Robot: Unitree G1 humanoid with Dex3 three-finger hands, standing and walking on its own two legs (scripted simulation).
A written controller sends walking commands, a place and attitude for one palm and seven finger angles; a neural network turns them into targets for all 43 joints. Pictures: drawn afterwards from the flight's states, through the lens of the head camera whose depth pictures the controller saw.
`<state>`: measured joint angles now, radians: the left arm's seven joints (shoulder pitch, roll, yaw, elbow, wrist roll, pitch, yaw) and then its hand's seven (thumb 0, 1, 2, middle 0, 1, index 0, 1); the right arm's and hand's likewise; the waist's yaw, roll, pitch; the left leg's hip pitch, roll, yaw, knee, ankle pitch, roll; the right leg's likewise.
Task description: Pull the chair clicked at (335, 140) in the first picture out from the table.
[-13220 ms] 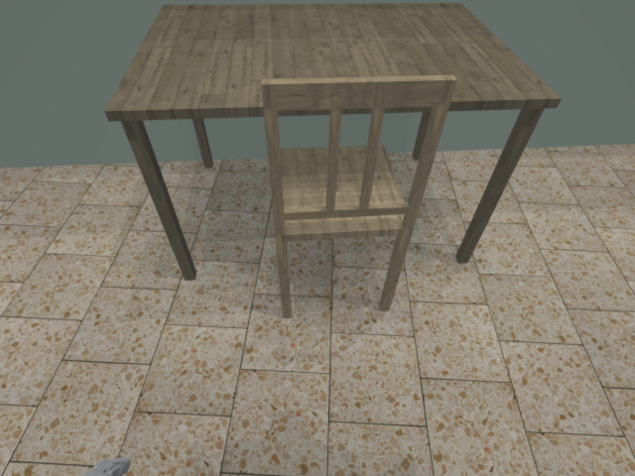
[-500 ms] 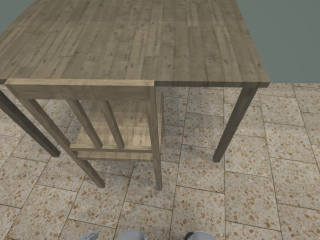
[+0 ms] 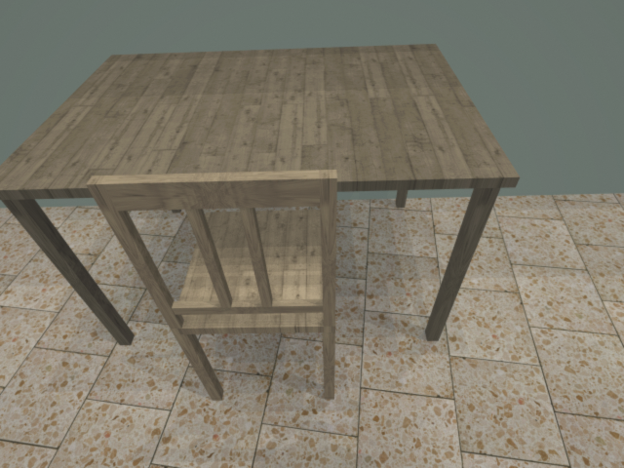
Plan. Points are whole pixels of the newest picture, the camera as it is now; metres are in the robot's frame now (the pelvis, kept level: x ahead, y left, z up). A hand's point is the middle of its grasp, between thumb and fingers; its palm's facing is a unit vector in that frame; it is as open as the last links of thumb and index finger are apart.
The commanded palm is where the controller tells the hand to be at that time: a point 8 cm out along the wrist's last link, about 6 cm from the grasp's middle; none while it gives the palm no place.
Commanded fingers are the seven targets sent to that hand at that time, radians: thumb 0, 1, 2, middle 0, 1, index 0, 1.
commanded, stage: come to a stop and stand still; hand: left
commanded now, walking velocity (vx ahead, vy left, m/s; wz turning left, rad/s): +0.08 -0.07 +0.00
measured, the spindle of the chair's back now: (212, 261) +0.51 +0.23 -0.09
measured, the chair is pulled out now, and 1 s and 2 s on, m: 0.00 0.00 0.00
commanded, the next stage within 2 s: look again from close up in 0.82 s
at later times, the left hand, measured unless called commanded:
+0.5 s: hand out of the picture +0.05 +0.17 -0.17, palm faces +0.03 -0.98 -0.18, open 7.3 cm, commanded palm none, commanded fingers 0.00 0.90 0.90 -0.20 -0.30 -0.20 -0.30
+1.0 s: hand out of the picture +0.04 +0.18 -0.17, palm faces +0.03 -0.99 -0.17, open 7.4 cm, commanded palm none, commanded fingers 0.00 0.90 0.90 -0.20 -0.30 -0.20 -0.30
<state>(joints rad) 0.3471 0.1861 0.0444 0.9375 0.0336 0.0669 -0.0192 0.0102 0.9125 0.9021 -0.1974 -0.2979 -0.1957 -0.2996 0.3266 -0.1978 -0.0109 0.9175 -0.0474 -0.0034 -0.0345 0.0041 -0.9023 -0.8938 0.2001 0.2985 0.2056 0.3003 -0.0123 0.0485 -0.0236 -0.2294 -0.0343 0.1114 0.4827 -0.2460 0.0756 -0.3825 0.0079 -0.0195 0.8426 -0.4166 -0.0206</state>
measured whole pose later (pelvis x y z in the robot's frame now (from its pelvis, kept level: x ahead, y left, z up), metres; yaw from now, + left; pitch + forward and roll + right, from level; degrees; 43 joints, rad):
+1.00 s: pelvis +0.04 +0.02 +0.01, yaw +0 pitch -1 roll +0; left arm 0.31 0.14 -0.02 1.09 0.01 0.00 0.03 0.01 0.91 0.90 -0.20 -0.30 -0.20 -0.30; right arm 0.27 -0.17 0.02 1.11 -0.01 -0.03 -0.04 0.01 -0.92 -0.89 0.20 0.30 0.20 0.30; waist 0.00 0.00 0.02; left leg -0.16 -0.07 0.05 0.40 -0.23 0.07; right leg -0.10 -0.03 0.00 0.41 -0.29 0.02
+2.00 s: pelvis +0.04 -0.01 +0.00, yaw +0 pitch +1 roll +2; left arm 0.49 0.22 0.00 0.46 -0.10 0.05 0.10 0.06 0.96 0.89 -0.20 -0.30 -0.20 -0.30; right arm 0.35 -0.19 0.02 0.93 0.02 -0.19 -0.05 0.02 -0.93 -0.89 0.20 0.30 0.21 0.30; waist -0.02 -0.02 0.03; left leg -0.22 -0.06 0.05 0.44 -0.24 0.04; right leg -0.20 -0.02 -0.01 0.52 -0.34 -0.01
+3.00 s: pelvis -0.01 -0.01 -0.10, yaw +0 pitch +18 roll -3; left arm 0.36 0.24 0.15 -0.02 -0.28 -0.40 -0.26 0.00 -0.20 0.43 -0.09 -0.12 -0.09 -0.13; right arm 0.21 -0.27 -0.03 0.60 0.00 -0.30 -0.06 0.02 -0.90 -0.89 0.20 0.30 0.20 0.30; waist 0.00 0.02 -0.12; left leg -1.04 0.00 -0.01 1.23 -0.50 0.03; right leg -0.94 0.03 -0.08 1.20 -0.57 -0.03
